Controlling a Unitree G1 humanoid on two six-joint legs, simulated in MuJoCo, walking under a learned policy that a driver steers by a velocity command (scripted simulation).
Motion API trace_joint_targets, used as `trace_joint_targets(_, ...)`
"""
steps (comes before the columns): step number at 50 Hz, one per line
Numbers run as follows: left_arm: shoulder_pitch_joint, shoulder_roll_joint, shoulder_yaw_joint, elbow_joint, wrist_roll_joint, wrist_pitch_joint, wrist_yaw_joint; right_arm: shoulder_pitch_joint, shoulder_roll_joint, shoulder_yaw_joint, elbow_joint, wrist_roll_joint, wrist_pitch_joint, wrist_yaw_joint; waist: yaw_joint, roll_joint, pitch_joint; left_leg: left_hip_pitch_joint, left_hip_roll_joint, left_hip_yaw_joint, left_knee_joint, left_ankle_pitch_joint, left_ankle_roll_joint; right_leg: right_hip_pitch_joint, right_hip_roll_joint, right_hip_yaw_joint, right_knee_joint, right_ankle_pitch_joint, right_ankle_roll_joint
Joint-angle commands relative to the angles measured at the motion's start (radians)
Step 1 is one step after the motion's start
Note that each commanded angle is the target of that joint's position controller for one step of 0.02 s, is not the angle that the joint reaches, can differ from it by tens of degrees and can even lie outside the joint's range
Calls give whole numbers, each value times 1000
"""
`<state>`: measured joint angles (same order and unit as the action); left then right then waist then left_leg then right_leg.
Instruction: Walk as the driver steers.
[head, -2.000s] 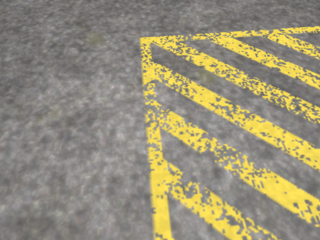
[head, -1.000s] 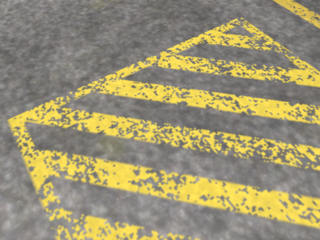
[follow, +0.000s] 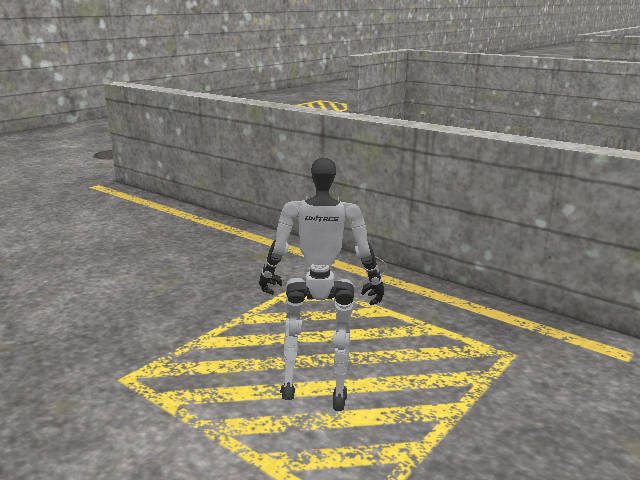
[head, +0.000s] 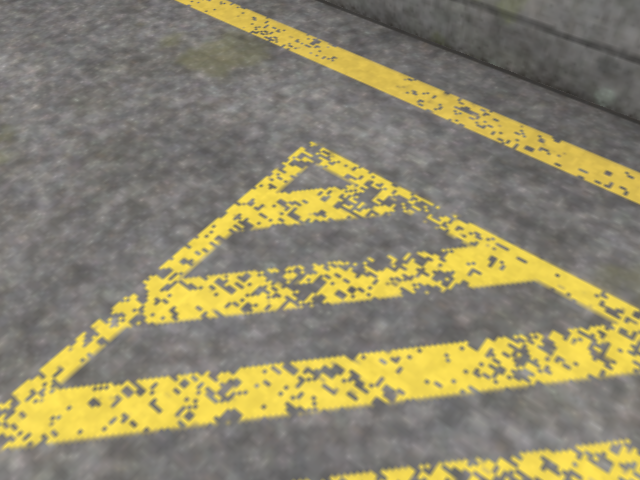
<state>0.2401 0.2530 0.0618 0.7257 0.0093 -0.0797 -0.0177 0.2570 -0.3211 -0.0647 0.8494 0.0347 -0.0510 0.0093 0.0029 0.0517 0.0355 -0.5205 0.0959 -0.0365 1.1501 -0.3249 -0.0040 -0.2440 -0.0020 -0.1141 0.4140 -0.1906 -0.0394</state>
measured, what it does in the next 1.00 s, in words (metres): walks ahead, turning left: left foot, then right foot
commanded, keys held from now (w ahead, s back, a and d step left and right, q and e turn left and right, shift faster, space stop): w+q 0.18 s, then q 0.82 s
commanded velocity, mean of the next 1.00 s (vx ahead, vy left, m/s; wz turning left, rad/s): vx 0.21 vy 0.00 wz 0.54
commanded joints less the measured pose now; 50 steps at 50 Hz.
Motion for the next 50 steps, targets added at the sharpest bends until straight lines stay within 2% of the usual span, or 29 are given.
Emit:
trace_joint_targets(1, -32, 115, 36, -33, 4, -39, 9, 23, -27, -12, -60, -3, 19, -4, -21, -129, -29, -122, 58, -64, -24, 99, -13, 96, -283, 192, -281, 176, -169)
trace_joint_targets(3, -17, 125, 42, -12, 9, -40, 19, -22, -20, -11, -79, -8, 23, -2, -14, -114, -2, -167, 55, -73, -117, 188, -19, 116, -275, 119, -294, 201, -160)
trace_joint_targets(7, 10, 163, 54, 14, 2, -31, 32, -142, 3, 3, -117, -14, 15, 25, 26, -95, 36, -143, 35, -8, -347, 356, -6, 143, -259, -6, -307, 212, -133)
trace_joint_targets(9, 42, 181, 61, 33, -7, -21, 36, -205, 5, 8, -145, -15, 15, 36, 51, -84, 58, -152, 28, 22, -419, 354, 11, 192, -276, -37, -298, 219, -126)
trace_joint_targets(11, 42, 193, 65, 43, -16, -4, 40, -243, -4, 5, -173, -22, 14, 48, 52, -88, 77, -148, 8, 57, -483, 315, 31, 241, -281, -74, -231, 381, -107)
trace_joint_targets(13, 30, 220, 72, 43, -29, 17, 49, -219, -30, -9, -190, -28, 14, 59, 24, -122, 29, -73, -42, 107, -505, 242, 56, 285, -285, -94, -111, 665, -80)
trace_joint_targets(14, 18, 234, 76, 38, -38, 26, 54, -163, -52, -22, -184, -27, 16, 61, -8, -141, -18, 5, -82, 136, -508, 203, 74, 296, -277, -100, -16, 805, -64)
trace_joint_targets(15, -2, 238, 76, 31, -47, 35, 56, -52, -88, -43, -159, -24, 16, 58, -70, -133, -80, 139, -126, 153, -554, 220, 99, 280, -253, -112, 140, 858, -39)
trace_joint_targets(16, 0, 217, 67, 28, -50, 34, 55, 72, -145, -73, -129, -27, 18, 42, -135, -94, -150, 344, -157, 135, -638, 355, 132, 191, -202, -128, 353, 742, 10)
trace_joint_targets(17, 53, 125, 38, 4, 1, 24, 49, 109, -247, -94, -124, -28, 28, 14, -95, 127, -219, 604, 32, -129, -609, 792, 194, -81, -115, -121, 676, 31, 81)
trace_joint_targets(18, 178, 72, 11, -20, 17, 8, 37, 36, -312, -93, -187, -53, 21, 16, 4, 234, -423, 859, 293, -646, -651, 900, 459, -376, 68, 62, 1027, -551, 140)
trace_joint_targets(19, 82, 174, 31, -9, -14, -2, 30, 52, -238, -78, -211, -44, 21, 30, -92, 27, -494, 832, 267, -607, -729, 782, 428, -405, 21, 222, 1055, -499, 117)
trace_joint_targets(20, -3, 177, 32, -39, -38, -2, 34, 3, -191, -66, -209, -34, 13, 32, -77, 8, -355, 717, 219, -474, -749, 676, 380, -452, -11, 208, 1000, -408, 92)
trace_joint_targets(21, -22, 163, 30, -28, -23, 5, 50, -51, -149, -56, -206, -17, 12, 27, -40, -59, -231, 567, 161, -383, -767, 603, 326, -456, -53, 197, 917, -333, 91)
trace_joint_targets(22, -25, 176, 36, -25, -6, 19, 62, -90, -118, -47, -212, -15, 16, 19, -15, -31, -177, 441, 135, -334, -786, 580, 304, -412, -76, 202, 852, -284, 92)
trace_joint_targets(24, 0, 174, 41, -26, 0, 45, 66, -119, -118, -47, -230, -41, 23, 10, 25, 11, -161, 290, 97, -296, -821, 594, 292, -302, -69, 200, 792, -237, 93)
trace_joint_targets(25, 11, 158, 37, -23, 3, 50, 67, -120, -128, -51, -232, -45, 23, 5, 32, 12, -170, 261, 87, -274, -820, 638, 293, -282, -59, 193, 757, -224, 99)
trace_joint_targets(28, -18, 133, 27, -32, 8, 58, 73, -106, -151, -59, -232, -33, 33, -16, 25, 18, -195, 261, 66, -262, -803, 634, 279, -295, -36, 198, 627, -164, 124)
trace_joint_targets(31, -75, 130, 23, -47, 2, 67, 69, -115, -151, -59, -244, -23, 58, -35, 6, 44, -190, 250, 36, -295, -809, 365, 241, -290, -20, 215, 505, -80, 136)
trace_joint_targets(34, -123, 131, 21, -62, -5, 62, 60, -118, -149, -58, -254, -27, 73, -41, -14, 79, -152, 232, 20, -351, -812, 179, 223, -262, 2, 226, 387, -62, 135)
trace_joint_targets(38, -121, 142, 26, -69, -11, 37, 44, -109, -141, -56, -263, -24, 85, -36, -18, 113, -152, 288, 25, -437, -737, 303, 212, -182, 31, 225, 219, -110, 111)
trace_joint_targets(40, -57, 149, 35, -51, -12, 25, 35, -131, -124, -50, -275, -11, 93, -39, 27, 108, -149, 270, -19, -440, -670, 322, 163, -41, 14, 210, -14, 43, 79)
trace_joint_targets(41, -37, 206, 49, -52, 2, 25, 38, -98, -83, -38, -281, -16, 94, -40, 12, 17, -172, 192, -76, -381, -560, 140, 111, 78, -133, 314, -61, 126, 27)
trace_joint_targets(42, -82, 297, 68, -59, 27, 40, 46, -49, -48, -30, -304, -15, 89, -37, -63, -293, -137, -14, -245, -173, -377, -214, 43, 150, -330, 543, -78, 384, -120)
trace_joint_targets(43, -64, 240, 60, -67, 41, 43, 44, -52, -138, -53, -298, -30, 77, -32, -23, -321, -149, -89, -218, -119, -130, -339, -9, 140, -428, 652, -86, 478, -241)
trace_joint_targets(44, -85, 193, 46, -82, 31, 44, 46, -36, -187, -73, -276, -23, 78, -29, -24, -231, -144, -93, -182, -122, -8, -279, -31, 128, -395, 559, -63, 478, -231)
trace_joint_targets(45, -117, 164, 40, -86, 17, 49, 49, -27, -176, -77, -254, -18, 88, -31, -34, -181, -125, -99, -167, -106, 38, -220, -52, 122, -324, 454, -44, 441, -182)
trace_joint_targets(47, -135, 148, 32, -89, -3, 58, 57, -36, -122, -64, -253, -14, 110, -32, -24, -178, -94, -124, -147, -77, 73, -139, -84, 122, -263, 340, -40, 420, -146)
trace_joint_targets(50, -99, 171, 42, -80, 8, 76, 66, -109, -70, -46, -294, -4, 112, -25, 17, -226, -94, -114, -122, -6, -64, -89, -102, 163, -244, 257, -61, 409, -161)
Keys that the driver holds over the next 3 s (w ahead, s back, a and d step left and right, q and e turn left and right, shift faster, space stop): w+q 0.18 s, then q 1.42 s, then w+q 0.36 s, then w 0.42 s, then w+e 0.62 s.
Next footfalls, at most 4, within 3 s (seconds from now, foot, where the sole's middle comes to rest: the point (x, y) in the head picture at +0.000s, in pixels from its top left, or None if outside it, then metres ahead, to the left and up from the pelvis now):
0.32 left None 0.32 0.16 -0.78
0.82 right None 0.44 -0.03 -0.78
1.22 left None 0.25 0.17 -0.78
1.68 right None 0.43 0.05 -0.78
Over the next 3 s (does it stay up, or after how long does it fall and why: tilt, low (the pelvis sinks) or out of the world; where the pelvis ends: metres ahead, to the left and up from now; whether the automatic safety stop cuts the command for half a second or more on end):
stays up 0.45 0.67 0.00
